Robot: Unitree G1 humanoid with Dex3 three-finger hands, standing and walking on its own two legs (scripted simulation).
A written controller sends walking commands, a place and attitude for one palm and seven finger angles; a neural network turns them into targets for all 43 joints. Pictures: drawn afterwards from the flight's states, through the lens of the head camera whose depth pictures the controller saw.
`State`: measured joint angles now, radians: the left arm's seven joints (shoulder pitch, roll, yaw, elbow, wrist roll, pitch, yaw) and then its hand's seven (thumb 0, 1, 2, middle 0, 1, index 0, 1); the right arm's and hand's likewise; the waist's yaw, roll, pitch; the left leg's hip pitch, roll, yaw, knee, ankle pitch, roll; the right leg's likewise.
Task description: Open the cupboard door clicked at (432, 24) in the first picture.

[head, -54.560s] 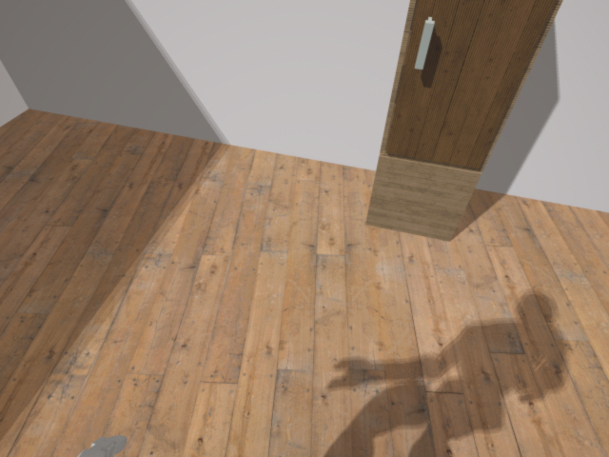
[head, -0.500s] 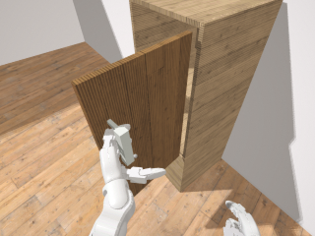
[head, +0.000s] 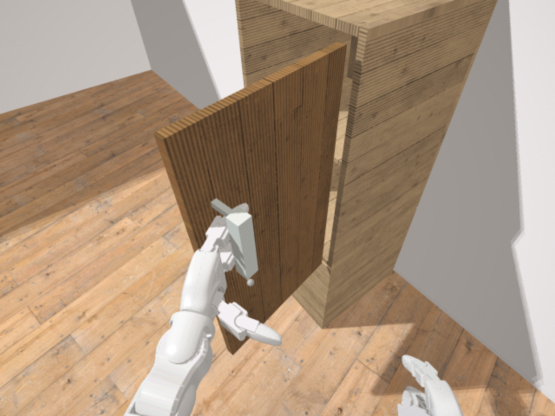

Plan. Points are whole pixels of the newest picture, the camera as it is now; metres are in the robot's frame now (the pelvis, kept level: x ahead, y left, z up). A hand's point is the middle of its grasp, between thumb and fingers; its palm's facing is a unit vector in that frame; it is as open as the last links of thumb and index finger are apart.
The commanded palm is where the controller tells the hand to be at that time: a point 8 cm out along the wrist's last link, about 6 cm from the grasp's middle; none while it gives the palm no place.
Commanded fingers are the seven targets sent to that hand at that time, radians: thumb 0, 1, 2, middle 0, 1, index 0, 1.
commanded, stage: slide the hand sideways off the handle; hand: left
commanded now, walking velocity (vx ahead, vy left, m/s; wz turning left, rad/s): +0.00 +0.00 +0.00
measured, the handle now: (233, 238) +0.34 +0.09 +0.10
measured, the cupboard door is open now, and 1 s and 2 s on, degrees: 100 99 99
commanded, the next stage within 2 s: draw the hand back to the body in 0.98 s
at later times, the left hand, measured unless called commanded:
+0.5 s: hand (224, 300) +0.25 +0.09 +0.09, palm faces -0.03 -1.00 +0.02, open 16.1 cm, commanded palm +0.22 +0.15 +0.09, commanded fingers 0.00 -0.50 0.30 -0.15 -0.30 -0.15 -0.30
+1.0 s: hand (183, 335) +0.20 +0.13 +0.09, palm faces +0.00 -1.00 -0.03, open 16.3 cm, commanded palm +0.18 +0.18 +0.09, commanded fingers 0.00 -0.50 0.30 -0.15 -0.30 -0.15 -0.30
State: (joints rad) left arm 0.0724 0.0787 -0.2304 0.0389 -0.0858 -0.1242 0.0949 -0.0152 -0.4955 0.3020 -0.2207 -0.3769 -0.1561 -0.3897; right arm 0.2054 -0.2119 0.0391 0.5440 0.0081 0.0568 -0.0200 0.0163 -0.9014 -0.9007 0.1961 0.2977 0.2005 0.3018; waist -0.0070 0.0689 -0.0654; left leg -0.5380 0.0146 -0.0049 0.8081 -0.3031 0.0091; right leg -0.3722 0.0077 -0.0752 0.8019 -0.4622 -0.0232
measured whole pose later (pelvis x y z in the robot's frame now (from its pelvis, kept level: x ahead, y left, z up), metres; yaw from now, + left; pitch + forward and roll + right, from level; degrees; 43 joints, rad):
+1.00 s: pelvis +0.02 -0.02 -0.01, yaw +0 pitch +6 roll -1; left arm 0.61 0.17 0.02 -0.33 -0.23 -0.24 -0.14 -0.02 -0.50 0.30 -0.15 -0.30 -0.15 -0.30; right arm 0.27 -0.23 0.01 0.46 0.03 -0.07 -0.05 0.02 -0.90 -0.90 0.20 0.30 0.20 0.30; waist 0.01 0.06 -0.12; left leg -0.61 0.03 -0.01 0.89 -0.37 -0.01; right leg -0.44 0.02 -0.08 0.87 -0.53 -0.04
